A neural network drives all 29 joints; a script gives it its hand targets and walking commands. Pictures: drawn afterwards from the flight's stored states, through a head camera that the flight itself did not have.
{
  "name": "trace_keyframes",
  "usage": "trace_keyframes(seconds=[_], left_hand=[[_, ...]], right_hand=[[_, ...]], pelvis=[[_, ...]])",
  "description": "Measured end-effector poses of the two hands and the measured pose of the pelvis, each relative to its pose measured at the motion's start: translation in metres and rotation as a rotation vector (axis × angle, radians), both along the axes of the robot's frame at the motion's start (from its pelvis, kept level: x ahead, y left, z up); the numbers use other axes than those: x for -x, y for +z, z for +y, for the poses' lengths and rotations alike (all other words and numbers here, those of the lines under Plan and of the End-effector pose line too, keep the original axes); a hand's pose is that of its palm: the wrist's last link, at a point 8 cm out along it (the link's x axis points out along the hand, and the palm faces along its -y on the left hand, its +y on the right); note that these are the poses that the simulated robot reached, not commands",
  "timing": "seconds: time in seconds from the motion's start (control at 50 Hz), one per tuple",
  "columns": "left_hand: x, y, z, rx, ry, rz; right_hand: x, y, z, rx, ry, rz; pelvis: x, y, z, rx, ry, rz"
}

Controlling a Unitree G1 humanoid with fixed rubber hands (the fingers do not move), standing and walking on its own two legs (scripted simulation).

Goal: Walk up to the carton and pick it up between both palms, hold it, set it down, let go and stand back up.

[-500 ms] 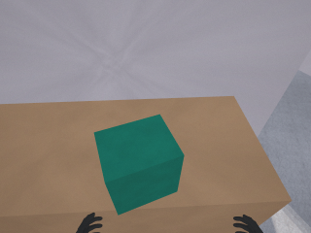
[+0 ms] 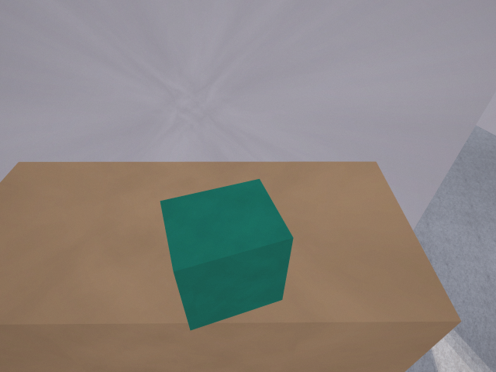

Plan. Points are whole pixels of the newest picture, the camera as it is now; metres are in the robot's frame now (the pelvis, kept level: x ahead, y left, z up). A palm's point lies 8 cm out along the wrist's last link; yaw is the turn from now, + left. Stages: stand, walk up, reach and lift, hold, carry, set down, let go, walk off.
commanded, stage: stand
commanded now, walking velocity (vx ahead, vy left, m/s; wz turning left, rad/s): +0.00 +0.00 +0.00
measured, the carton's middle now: (225, 253) +0.43 +0.08 -0.10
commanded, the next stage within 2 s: none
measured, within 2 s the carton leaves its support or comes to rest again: neither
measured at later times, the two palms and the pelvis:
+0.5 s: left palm out of the picture -0.03 +0.31 -0.13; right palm out of the picture -0.08 -0.26 -0.12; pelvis -0.08 +0.02 +0.00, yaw -2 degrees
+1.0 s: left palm out of the picture -0.08 +0.31 -0.13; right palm out of the picture -0.15 -0.23 -0.12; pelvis -0.14 +0.04 +0.00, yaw -5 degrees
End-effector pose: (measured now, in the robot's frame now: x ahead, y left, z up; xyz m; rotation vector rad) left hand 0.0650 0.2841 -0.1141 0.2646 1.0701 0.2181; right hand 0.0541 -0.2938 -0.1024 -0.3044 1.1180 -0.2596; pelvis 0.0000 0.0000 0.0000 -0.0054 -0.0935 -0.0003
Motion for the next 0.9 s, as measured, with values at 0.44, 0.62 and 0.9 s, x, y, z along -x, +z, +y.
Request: trace_keyframes(seconds=[0.44,0.62,0.9], left_hand=[[0.083,-0.013,0.014,0.042,-0.044,0.096],[0.134,-0.011,0.031,-0.004,-0.017,0.156],[0.118,-0.025,0.028,0.068,-0.064,0.069]], right_hand=[[0.122,-0.010,0.039,-0.053,-0.053,0.124],[0.140,-0.019,0.036,-0.056,-0.049,0.118],[0.219,-0.017,0.078,-0.061,-0.103,0.154]], pelvis=[[0.071,0.003,0.023,0.002,-0.030,0.000],[0.098,-0.002,0.027,-0.001,-0.031,-0.008],[0.133,-0.005,0.044,0.016,-0.058,0.017]])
